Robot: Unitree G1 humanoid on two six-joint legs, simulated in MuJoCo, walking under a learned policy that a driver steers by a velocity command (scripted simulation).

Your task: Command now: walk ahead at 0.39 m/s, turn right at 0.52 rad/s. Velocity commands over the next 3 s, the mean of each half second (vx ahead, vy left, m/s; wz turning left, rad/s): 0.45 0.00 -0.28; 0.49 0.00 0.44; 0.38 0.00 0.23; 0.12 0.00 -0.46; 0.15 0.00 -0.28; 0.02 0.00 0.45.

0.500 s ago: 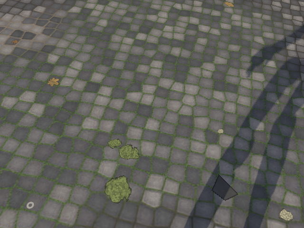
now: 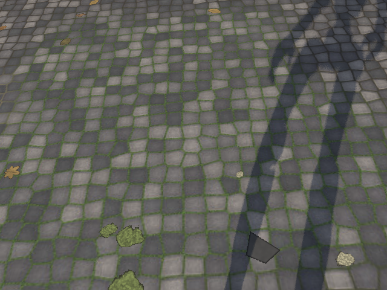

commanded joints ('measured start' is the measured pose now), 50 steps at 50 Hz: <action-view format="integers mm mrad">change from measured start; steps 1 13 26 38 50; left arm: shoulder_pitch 17 40 -182 21 -117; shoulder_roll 162 183 61 284 146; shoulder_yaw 36 56 -13 69 46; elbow -76 -63 -183 -168 -83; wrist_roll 1 4 38 42 28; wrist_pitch -12 5 -53 -62 -68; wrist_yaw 18 42 11 15 13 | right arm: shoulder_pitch -165 -100 73 260 2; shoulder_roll -66 -113 -101 45 -2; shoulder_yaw -10 -30 -14 32 13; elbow -115 -109 -21 -61 -122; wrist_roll -10 13 18 26 17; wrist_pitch -42 -54 -23 2 47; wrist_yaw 13 6 -23 -34 -7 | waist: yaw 23 -52 -21 58 10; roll -116 -203 41 -313 -99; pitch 50 -35 15 -271 37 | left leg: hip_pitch -343 191 241 -172 -247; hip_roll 31 -50 160 -88 106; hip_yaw -25 8 -336 -150 -100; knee -84 -514 -837 17 -59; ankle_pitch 134 324 257 -208 249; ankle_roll -29 36 278 29 -27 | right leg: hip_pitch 218 102 -449 423 46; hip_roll -242 -196 -113 -429 -287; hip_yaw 293 220 25 560 6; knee -196 43 465 -45 -248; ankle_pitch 324 684 46 -73 341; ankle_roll -190 -67 82 -153 -126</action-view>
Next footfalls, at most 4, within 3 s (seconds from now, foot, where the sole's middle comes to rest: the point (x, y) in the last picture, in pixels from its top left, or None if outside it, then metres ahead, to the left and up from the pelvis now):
0.28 left None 0.34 0.11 -0.78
0.74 right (265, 276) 0.54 -0.15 -0.78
1.24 left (177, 218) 0.77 0.16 -0.78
1.76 right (224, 184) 0.92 -0.03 -0.78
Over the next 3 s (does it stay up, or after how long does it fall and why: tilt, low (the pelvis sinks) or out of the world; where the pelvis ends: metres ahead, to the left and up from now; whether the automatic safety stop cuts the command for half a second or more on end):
stays up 0.95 0.13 0.00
